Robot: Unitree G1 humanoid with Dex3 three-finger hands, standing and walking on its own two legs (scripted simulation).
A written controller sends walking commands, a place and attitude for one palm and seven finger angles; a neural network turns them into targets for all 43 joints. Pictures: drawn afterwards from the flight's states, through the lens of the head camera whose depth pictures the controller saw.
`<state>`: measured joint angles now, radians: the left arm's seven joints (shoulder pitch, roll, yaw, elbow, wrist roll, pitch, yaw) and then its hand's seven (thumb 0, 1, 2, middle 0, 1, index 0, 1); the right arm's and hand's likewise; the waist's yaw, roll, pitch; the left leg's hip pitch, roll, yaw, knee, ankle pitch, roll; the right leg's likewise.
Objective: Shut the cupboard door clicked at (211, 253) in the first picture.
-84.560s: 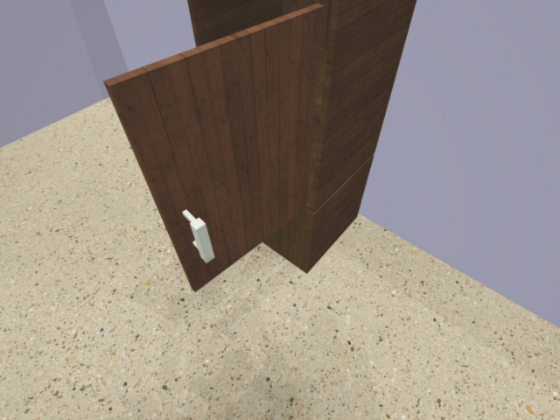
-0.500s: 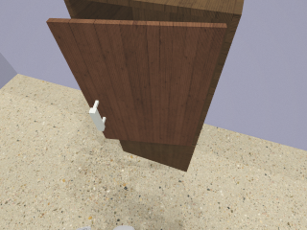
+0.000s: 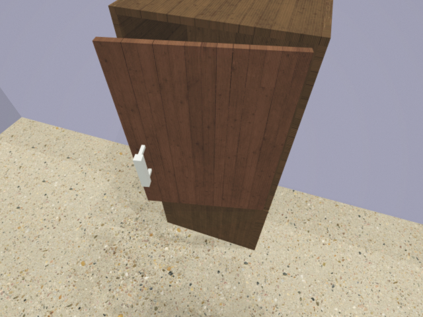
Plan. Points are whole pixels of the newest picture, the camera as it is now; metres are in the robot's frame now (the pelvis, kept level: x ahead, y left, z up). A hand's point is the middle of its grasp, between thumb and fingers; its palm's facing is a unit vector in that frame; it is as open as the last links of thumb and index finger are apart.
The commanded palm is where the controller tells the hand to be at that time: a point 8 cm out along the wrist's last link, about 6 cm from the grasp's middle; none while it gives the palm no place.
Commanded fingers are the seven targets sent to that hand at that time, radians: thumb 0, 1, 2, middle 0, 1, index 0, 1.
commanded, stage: come to a stop and stand still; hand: left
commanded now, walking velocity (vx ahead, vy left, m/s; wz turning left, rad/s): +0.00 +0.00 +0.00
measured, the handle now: (144, 166) +0.51 +0.25 -0.11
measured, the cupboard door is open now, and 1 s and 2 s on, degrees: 13 13 13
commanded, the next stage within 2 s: look again from close up in 0.02 s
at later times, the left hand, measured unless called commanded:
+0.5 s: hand out of the picture +0.06 +0.20 -0.17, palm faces +0.03 -0.97 -0.25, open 7.3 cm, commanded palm none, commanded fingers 0.00 0.90 0.90 -0.20 -0.30 -0.20 -0.30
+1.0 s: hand out of the picture +0.00 +0.19 -0.19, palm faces +0.06 -0.98 -0.16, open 7.4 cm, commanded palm none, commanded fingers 0.00 0.90 0.90 -0.20 -0.30 -0.20 -0.30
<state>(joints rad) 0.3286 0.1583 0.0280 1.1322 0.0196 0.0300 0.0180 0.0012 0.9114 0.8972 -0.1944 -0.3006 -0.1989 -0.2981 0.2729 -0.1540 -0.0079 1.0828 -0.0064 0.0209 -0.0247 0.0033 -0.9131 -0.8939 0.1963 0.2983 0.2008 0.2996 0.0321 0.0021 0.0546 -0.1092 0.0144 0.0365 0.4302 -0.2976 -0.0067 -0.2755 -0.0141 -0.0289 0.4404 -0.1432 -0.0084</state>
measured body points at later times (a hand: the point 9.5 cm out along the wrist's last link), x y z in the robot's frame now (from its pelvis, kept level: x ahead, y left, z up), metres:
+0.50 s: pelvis +0.00 +0.01 +0.00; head -0.01 +0.00 +0.45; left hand +0.05 +0.25 -0.15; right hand +0.02 -0.21 -0.17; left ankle -0.04 +0.12 -0.74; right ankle +0.06 -0.11 -0.74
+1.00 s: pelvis +0.02 +0.02 -0.01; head +0.02 +0.03 +0.44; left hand +0.00 +0.24 -0.17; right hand -0.01 -0.20 -0.16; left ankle -0.04 +0.12 -0.74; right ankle +0.06 -0.11 -0.74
